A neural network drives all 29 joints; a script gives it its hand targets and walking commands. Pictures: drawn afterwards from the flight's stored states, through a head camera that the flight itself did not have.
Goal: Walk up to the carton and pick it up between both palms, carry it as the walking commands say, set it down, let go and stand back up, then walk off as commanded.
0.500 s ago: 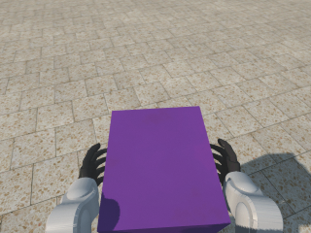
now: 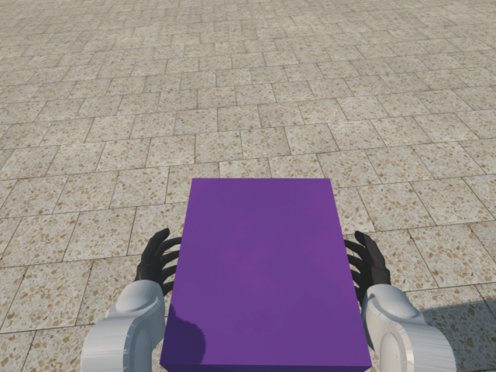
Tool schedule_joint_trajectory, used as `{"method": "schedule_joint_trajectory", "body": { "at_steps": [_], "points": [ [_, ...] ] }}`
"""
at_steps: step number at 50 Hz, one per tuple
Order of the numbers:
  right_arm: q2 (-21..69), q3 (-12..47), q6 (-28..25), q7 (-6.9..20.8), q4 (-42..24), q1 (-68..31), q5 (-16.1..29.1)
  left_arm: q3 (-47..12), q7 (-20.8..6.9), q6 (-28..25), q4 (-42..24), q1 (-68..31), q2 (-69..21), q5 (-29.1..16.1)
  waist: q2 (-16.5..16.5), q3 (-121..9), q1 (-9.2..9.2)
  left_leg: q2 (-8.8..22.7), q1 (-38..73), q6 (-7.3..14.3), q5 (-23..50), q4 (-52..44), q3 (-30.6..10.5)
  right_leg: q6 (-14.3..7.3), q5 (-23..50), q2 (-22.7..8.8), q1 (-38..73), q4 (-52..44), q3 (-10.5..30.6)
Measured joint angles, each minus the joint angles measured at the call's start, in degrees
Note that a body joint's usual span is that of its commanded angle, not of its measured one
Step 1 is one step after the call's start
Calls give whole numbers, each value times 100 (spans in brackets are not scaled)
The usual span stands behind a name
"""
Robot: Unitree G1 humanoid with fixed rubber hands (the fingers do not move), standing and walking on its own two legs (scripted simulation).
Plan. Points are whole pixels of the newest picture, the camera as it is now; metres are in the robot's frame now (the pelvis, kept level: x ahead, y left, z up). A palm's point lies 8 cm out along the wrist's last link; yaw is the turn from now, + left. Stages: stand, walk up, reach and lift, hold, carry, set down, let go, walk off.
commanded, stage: carry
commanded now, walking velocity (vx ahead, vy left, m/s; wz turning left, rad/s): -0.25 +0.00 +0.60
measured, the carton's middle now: (260, 292) +0.26 -0.01 +0.01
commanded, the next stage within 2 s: none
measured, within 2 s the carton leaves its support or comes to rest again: neither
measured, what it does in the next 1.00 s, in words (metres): walks backwards, turning left: left foot, then right foot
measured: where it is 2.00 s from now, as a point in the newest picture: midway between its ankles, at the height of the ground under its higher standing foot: outside the picture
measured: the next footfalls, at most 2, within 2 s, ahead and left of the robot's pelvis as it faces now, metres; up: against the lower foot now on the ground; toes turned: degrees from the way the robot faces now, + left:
left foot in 0.30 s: -0.12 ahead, +0.13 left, +0.00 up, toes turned +5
right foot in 0.62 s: -0.13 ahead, -0.10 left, +0.00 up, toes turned +12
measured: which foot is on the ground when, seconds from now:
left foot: up 0.00-0.28, down 0.30-1.00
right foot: down 0.00-0.30, up 0.32-0.60, down 0.62-1.00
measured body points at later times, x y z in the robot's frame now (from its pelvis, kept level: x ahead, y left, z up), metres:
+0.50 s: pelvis -0.16 +0.04 +0.01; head -0.17 +0.05 +0.46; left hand +0.04 +0.25 +0.08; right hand +0.12 -0.04 +0.09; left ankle -0.16 +0.13 -0.73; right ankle -0.11 -0.11 -0.68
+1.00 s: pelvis -0.22 +0.01 +0.00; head -0.26 +0.01 +0.45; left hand -0.02 +0.22 +0.09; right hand +0.06 -0.07 +0.09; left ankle -0.16 +0.13 -0.73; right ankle -0.17 -0.10 -0.73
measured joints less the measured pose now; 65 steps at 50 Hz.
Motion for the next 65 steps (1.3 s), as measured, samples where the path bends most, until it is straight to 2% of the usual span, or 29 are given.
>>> {"method": "schedule_joint_trajectory", "body": {
  "at_steps": [1,3,5,7,11,14,15,16,18,19,23,26,29,31,33,38,51,65],
  "points": [
    [5,14,32,-6,3,40,10,-7,-3,7,-10,82,-7,4,-49,27,-14,-28,-168,-34,-347,896,118,-30,-8,-97,13,4,-38],
    [6,66,70,-23,-15,80,36,8,-8,8,-99,223,-23,1,-119,50,-31,-4,-318,-81,-526,2282,247,-30,18,-263,-4,-15,-103],
    [0,111,56,-43,-4,45,64,51,-12,11,-184,260,-31,0,-222,39,-42,74,-180,-117,-545,2748,342,-6,77,-454,-118,41,-162],
    [-8,112,48,-58,13,-39,91,66,-17,-9,-222,250,-31,20,-322,-4,-65,179,183,-112,-667,2333,464,21,139,-660,-267,114,-256],
    [-14,49,84,-67,64,-194,125,50,-23,-25,-192,173,-18,74,-475,-146,-26,277,1117,7,-1151,658,681,89,289,-997,-587,224,-492],
    [-17,20,120,-57,146,-299,106,68,-18,0,-129,104,-10,88,-477,-249,34,328,1897,114,-644,-932,847,187,419,-1123,-830,349,-667],
    [-16,30,107,-49,209,-330,91,102,-15,11,-91,58,-2,85,-514,-260,51,306,1982,165,-210,-1243,846,231,428,-1192,-937,472,-695],
    [-12,62,54,-42,326,-322,73,157,-13,31,-32,32,4,71,-595,-240,79,250,1876,232,-12,-1153,827,340,209,-1205,-1027,617,-588],
    [-11,124,10,-30,466,-218,40,213,-8,126,33,56,-2,56,-603,-200,129,257,1744,351,40,-972,729,466,-636,-964,-1177,1195,-212],
    [-8,138,5,-20,490,-148,23,210,-5,169,57,78,-5,56,-583,-193,157,277,1725,387,65,-978,680,471,-786,-825,-1241,1533,-59],
    [6,84,-20,20,443,18,-3,124,9,231,132,47,0,69,-489,-237,227,326,1648,457,327,-1188,562,434,-647,-436,-1260,2185,248],
    [6,35,-51,29,363,12,-13,90,15,212,153,-64,9,59,-424,-335,193,337,1519,490,516,-1296,544,402,-579,-262,-965,1832,329],
    [1,-2,-42,32,318,-37,-23,77,14,214,173,-168,15,63,-369,-468,119,330,1356,499,638,-1315,556,359,-482,-130,-387,786,290],
    [-5,-9,-12,32,322,-90,-31,92,8,241,184,-226,16,75,-412,-553,85,264,1238,493,668,-1242,620,339,-205,-138,94,-50,229],
    [-14,-56,26,30,420,-169,-41,89,-5,194,327,-242,14,89,-257,-561,59,323,1165,475,685,-1161,629,218,-144,-70,182,-295,210],
    [-11,-44,171,12,523,-155,-84,118,-32,264,485,-210,14,85,-127,-523,-37,324,1247,451,916,-1334,572,195,59,-62,168,-234,155],
    [-17,-65,203,-17,683,-333,-69,207,-15,274,584,-313,18,59,-218,-549,97,343,1076,379,1191,-1440,499,114,193,-42,-87,-111,85],
    [-18,-172,-36,2,1019,-498,-73,258,-32,50,941,-509,19,98,-254,-465,54,406,1004,324,1191,-1389,465,33,159,21,-168,-38,59]
  ]
}}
